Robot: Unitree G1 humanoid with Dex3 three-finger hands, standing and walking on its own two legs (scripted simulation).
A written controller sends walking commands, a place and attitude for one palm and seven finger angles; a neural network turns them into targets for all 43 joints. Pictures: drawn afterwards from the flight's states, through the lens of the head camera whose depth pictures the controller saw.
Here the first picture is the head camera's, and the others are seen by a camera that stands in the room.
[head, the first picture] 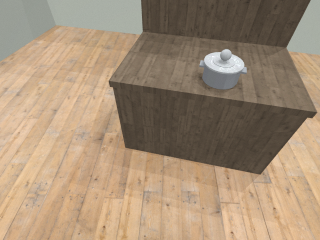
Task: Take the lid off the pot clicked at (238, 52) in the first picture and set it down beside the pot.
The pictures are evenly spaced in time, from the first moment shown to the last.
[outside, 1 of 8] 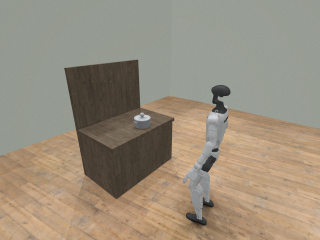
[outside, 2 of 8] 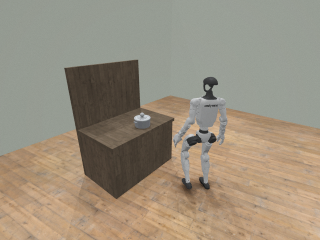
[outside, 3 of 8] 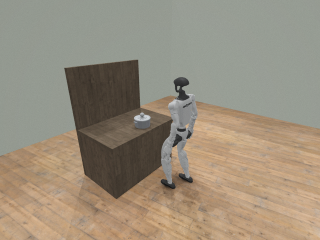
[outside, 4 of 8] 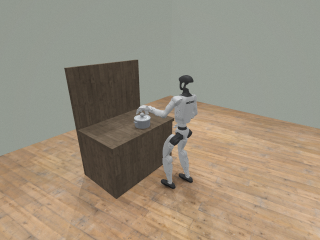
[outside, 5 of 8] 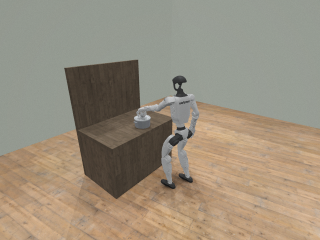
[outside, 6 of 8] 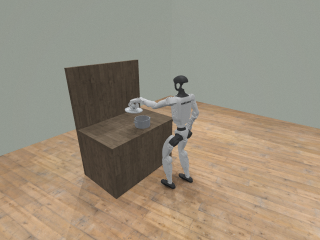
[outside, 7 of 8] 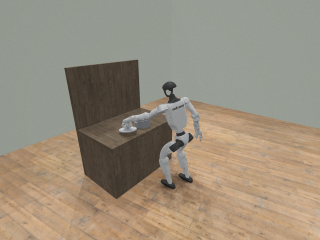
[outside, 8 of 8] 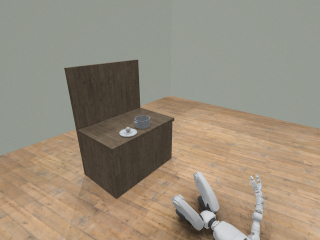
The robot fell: yes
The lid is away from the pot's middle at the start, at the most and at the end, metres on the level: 0.00 0.25 0.25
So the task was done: no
